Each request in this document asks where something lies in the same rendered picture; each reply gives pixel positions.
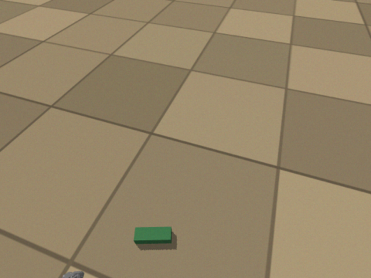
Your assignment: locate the carton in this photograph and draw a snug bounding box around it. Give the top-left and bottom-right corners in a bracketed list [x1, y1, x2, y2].
[134, 226, 172, 244]

